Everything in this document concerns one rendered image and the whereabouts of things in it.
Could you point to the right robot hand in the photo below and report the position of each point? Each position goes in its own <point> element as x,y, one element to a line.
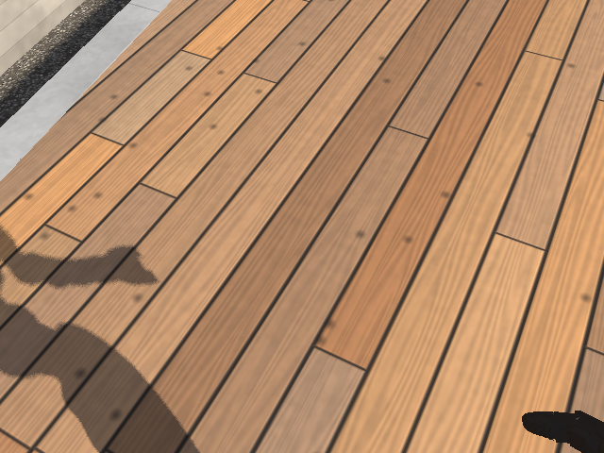
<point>581,430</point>

